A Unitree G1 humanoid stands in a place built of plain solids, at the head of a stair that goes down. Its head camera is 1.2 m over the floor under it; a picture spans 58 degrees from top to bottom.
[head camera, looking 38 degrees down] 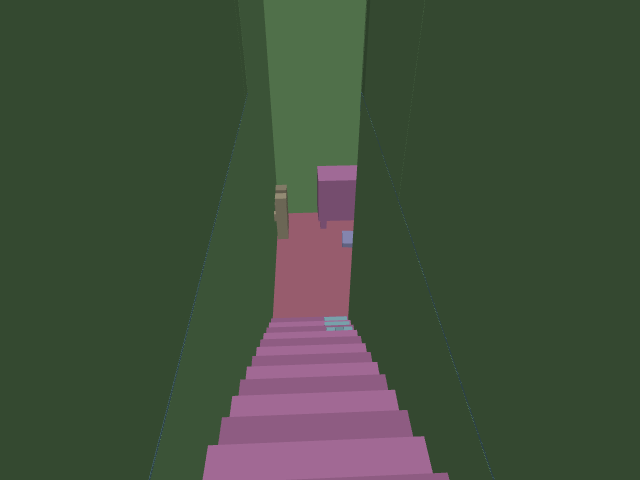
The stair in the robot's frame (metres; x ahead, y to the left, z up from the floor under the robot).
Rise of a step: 0.19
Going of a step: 0.23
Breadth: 0.90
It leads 2 degrees to the left of straight ahead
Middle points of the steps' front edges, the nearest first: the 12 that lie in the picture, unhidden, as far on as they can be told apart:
0.91 0.01 -0.56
1.14 0.02 -0.75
1.37 0.03 -0.94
1.60 0.04 -1.12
1.83 0.05 -1.31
2.06 0.06 -1.50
2.29 0.07 -1.69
2.52 0.08 -1.88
2.75 0.09 -2.06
2.98 0.10 -2.25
3.21 0.11 -2.44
3.44 0.12 -2.63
